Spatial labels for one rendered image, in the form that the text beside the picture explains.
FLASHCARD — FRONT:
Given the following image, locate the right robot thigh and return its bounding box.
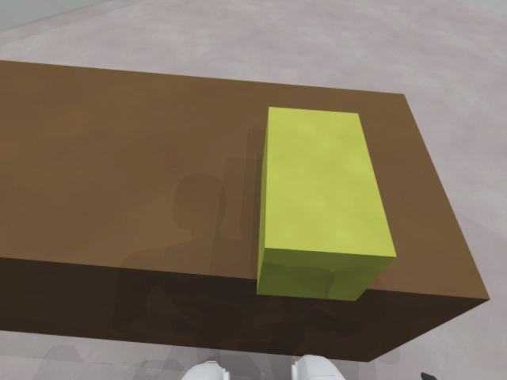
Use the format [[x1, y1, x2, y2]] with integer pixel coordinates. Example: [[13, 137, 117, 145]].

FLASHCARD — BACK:
[[292, 355, 345, 380]]

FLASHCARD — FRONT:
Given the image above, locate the carton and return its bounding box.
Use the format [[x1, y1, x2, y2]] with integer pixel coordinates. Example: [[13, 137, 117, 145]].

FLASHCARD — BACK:
[[257, 107, 396, 301]]

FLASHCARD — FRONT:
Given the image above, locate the robot thigh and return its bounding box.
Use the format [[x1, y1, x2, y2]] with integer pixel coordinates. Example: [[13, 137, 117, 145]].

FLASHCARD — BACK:
[[292, 355, 345, 380], [182, 363, 230, 380]]

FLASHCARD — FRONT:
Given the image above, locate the left robot thigh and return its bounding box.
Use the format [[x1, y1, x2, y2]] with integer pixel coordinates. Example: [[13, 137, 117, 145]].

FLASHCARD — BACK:
[[182, 363, 230, 380]]

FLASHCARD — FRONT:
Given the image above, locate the pedestal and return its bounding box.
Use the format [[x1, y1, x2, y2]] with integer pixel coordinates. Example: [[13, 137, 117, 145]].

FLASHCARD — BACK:
[[0, 60, 490, 363]]

